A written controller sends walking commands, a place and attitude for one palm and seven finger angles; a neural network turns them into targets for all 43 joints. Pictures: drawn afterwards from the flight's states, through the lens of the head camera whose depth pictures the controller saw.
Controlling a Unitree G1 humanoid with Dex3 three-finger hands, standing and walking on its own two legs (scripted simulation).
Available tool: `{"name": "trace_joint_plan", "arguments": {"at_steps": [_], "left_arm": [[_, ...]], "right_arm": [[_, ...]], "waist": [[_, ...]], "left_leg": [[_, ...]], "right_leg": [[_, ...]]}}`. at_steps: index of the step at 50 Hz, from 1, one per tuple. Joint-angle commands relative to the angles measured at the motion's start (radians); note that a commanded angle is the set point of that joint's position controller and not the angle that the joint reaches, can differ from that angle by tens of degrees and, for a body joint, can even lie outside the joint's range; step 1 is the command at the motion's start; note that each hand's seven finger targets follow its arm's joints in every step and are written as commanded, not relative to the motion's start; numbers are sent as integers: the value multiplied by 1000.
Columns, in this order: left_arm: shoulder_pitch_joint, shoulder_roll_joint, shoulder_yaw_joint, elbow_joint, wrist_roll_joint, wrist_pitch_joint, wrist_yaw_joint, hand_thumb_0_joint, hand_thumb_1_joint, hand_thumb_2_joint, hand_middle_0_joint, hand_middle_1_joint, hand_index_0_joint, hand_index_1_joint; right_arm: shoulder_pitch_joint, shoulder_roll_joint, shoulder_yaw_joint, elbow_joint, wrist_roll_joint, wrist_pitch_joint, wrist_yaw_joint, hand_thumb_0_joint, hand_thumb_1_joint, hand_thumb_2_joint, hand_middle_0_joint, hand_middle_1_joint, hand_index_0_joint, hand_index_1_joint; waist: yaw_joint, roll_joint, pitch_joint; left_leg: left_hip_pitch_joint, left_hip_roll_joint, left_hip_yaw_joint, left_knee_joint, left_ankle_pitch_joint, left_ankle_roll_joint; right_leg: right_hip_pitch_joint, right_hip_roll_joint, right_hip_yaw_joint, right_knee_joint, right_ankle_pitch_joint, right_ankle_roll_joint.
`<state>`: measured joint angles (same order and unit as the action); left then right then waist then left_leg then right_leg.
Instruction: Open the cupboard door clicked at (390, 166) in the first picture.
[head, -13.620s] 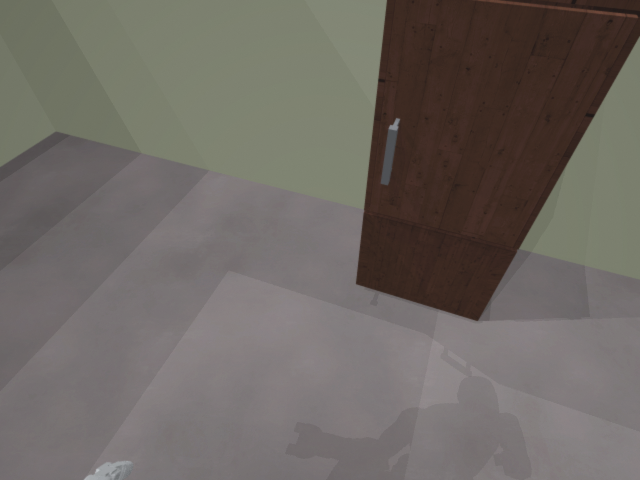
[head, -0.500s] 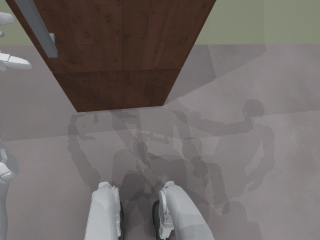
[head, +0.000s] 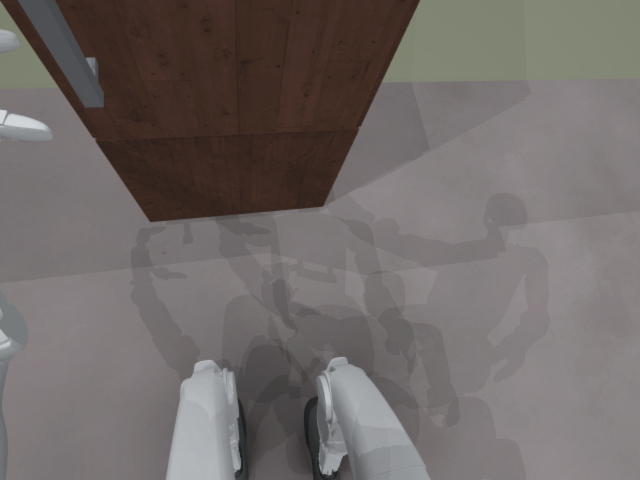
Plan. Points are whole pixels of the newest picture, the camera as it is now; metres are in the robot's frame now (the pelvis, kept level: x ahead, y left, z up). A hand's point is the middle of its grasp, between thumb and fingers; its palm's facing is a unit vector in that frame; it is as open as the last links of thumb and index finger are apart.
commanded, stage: slide the fingers in behind the handle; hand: left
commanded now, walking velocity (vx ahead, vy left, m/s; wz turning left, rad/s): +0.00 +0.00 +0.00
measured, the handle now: (64, 30) +0.59 +0.24 +0.06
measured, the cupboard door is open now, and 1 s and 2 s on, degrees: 0 0 0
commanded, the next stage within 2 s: move the hooked fingers beside the handle in 1.68 s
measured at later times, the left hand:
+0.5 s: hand (10, 61) +0.55 +0.28 +0.06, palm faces +0.12 -0.99 -0.01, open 13.9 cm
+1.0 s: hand (29, 71) +0.54 +0.26 +0.06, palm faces +0.17 -0.98 -0.01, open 14.8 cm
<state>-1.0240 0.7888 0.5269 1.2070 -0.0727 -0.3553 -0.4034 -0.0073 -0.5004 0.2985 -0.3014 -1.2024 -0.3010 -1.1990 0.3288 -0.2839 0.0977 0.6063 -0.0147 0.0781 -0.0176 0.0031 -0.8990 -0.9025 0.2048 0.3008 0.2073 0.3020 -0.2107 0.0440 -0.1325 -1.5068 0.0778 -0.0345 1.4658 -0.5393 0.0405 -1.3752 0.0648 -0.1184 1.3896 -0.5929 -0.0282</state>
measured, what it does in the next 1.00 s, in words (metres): stands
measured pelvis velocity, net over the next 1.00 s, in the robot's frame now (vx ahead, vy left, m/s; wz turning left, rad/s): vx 0.01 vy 0.00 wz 0.04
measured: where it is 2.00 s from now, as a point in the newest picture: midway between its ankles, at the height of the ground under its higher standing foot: (279, 460)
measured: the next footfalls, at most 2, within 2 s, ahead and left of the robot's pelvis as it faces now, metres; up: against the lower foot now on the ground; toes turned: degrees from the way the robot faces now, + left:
none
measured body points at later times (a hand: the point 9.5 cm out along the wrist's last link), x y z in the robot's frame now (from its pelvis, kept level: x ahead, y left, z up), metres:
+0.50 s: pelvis +0.00 +0.01 +0.00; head +0.20 +0.06 +0.41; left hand +0.53 +0.33 +0.06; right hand +0.01 -0.26 -0.09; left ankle +0.05 +0.10 -0.57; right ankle +0.02 -0.11 -0.57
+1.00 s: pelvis +0.01 +0.00 +0.01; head +0.19 +0.06 +0.42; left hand +0.52 +0.31 +0.06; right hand +0.03 -0.27 -0.09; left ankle +0.05 +0.10 -0.57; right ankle +0.02 -0.11 -0.57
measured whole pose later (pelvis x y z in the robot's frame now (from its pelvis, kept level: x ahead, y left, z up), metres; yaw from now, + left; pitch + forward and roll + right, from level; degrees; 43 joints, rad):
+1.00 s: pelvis +0.01 +0.00 +0.01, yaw +2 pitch +32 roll -7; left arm -1.01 0.59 0.39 1.16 -0.09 -0.40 -0.18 -0.01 -0.50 0.30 -0.30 -1.20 -0.13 -1.18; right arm 0.33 -0.26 0.05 0.66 -0.05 0.08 0.02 0.00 -0.90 -0.90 0.20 0.30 0.21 0.30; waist -0.18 0.04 -0.15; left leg -1.45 0.05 -0.05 1.41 -0.53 0.03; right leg -1.30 0.04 -0.13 1.34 -0.59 -0.03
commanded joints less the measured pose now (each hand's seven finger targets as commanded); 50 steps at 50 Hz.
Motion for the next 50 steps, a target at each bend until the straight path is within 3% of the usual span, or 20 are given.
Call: {"name": "trace_joint_plan", "arguments": {"at_steps": [1,2,3,5,8,9,10,12,16,20,25,30,31,32,33,37,44,45,46,50], "left_arm": [[-405,287,42,-244,-25,-81,11,0,-500,300,-300,-1200,-300,-1200],[-381,312,60,-230,-18,-72,17,0,-500,300,-300,-1200,-300,-1200],[-367,303,50,-205,-10,-57,20,0,-500,300,-300,-1200,-300,-1200],[-359,326,61,-205,4,-43,26,0,-500,300,-300,-1200,-300,-1200],[-377,308,39,-239,13,-34,36,0,-500,300,-300,-1200,-300,-1200],[-413,287,29,-279,7,-49,40,0,-500,300,-300,-1200,-300,-1200],[-407,288,37,-299,5,-57,46,0,-500,300,-300,-1200,-300,-1200],[-436,251,24,-339,-7,-74,55,0,-500,300,-300,-1200,-300,-1200],[-419,201,-3,-240,-8,-57,66,0,-500,300,-300,-1200,-300,-1200],[-379,188,-13,-217,14,-38,87,0,-500,300,-300,-1200,-300,-1200],[-398,121,-61,-243,14,-57,99,0,-500,300,-300,-1200,-300,-1200],[-388,81,-69,-278,2,-76,101,0,-500,300,-300,-1200,-300,-1200],[-397,49,-100,-275,3,-77,101,0,-500,300,-300,-1200,-300,-1200],[-407,33,-107,-271,1,-76,105,0,-500,300,-300,-1200,-300,-1200],[-428,41,-106,-288,3,-82,110,0,-500,300,-300,-1200,-300,-1200],[-459,-20,-151,-310,13,-96,134,0,-500,300,-300,-1200,-300,-1200],[-490,-99,-210,-315,17,-117,153,0,-500,300,-300,-1200,-300,-1200],[-466,-105,-209,-292,19,-116,157,0,-500,300,-300,-1200,-300,-1200],[-485,-130,-235,-293,21,-117,159,0,-500,300,-300,-1200,-300,-1200],[-481,-145,-243,-269,20,-124,166,0,-500,300,-300,-1200,-300,-1200]], "right_arm": [[207,-221,-87,-11,-9,-8,-9,0,-900,-900,200,300,200,300],[206,-221,-84,-15,-9,-5,-9,0,-900,-900,200,300,200,300],[205,-221,-81,-20,-7,-3,-8,0,-900,-900,200,300,200,300],[208,-219,-78,-26,-8,2,-8,0,-900,-900,200,300,200,300],[205,-218,-79,-31,-7,4,-7,0,-900,-900,200,300,200,300],[205,-214,-81,-28,-10,0,-5,0,-900,-900,200,300,200,300],[206,-219,-86,-27,-12,0,-3,0,-900,-900,200,300,200,300],[206,-215,-94,-13,-15,-5,0,0,-900,-900,200,300,200,300],[214,-215,-90,2,-14,-6,0,0,-900,-900,200,300,200,300],[224,-213,-90,-8,-18,-2,3,0,-900,-900,200,300,200,300],[223,-204,-95,-3,-22,-2,11,0,-900,-900,200,300,200,300],[227,-200,-106,6,-24,0,17,0,-900,-900,200,300,200,300],[219,-196,-105,7,-24,0,19,0,-900,-900,200,300,200,300],[221,-197,-107,13,-24,0,19,0,-900,-900,200,300,200,300],[220,-196,-108,16,-26,-2,18,0,-900,-900,200,300,200,300],[225,-190,-114,27,-31,-4,23,0,-900,-900,200,300,200,300],[227,-183,-123,49,-37,-5,29,0,-900,-900,200,300,200,300],[225,-181,-123,48,-37,-3,30,0,-900,-900,200,300,200,300],[222,-181,-123,50,-37,-3,32,0,-900,-900,200,300,200,300],[221,-178,-122,56,-40,-5,35,0,-900,-900,200,300,200,300]], "waist": [[-8,264,-621],[5,263,-614],[-2,240,-599],[9,257,-598],[1,249,-591],[-6,273,-602],[4,298,-631],[-6,307,-661],[-28,242,-567],[-11,258,-579],[-30,244,-565],[-20,268,-599],[-24,285,-578],[-37,251,-566],[-34,267,-568],[-42,290,-589],[-63,274,-589],[-53,282,-582],[-67,271,-572],[-68,258,-565]], "left_leg": [[680,-4,-104,-127,421,0],[664,-5,-102,-130,413,0],[641,-5,-99,-132,393,3],[635,-6,-95,-131,409,4],[637,-2,-99,-140,375,2],[668,-1,-106,-142,393,2],[706,1,-116,-149,397,-6],[751,2,-125,-149,416,-9],[687,0,-126,-158,357,-5],[712,0,-128,-169,389,-10],[706,-1,-118,-165,391,-6],[773,-1,-129,-177,434,-15],[773,-2,-127,-181,415,-17],[762,-2,-130,-182,389,-14],[764,-3,-129,-185,379,-14],[809,-6,-138,-189,404,-18],[833,-10,-139,-186,421,-17],[827,-14,-135,-190,416,-19],[826,-14,-139,-191,404,-18],[798,-22,-125,-182,397,-13]], "right_leg": [[92,7,59,-168,273,-2],[106,6,59,-167,268,-2],[107,7,59,-169,259,1],[116,4,58,-163,272,0],[110,6,57,-171,250,1],[95,6,57,-169,257,-1],[81,6,51,-165,248,-4],[66,6,51,-169,258,-5],[52,5,45,-177,230,-1],[51,2,42,-174,242,-6],[60,4,48,-187,252,-5],[57,4,43,-190,269,-10],[43,3,44,-195,257,-11],[40,4,43,-199,247,-9],[44,2,44,-199,241,-9],[29,0,42,-201,251,-13],[27,-2,44,-211,266,-15],[33,-1,43,-215,261,-16],[21,0,41,-215,257,-15],[44,2,46,-222,261,-16]]}}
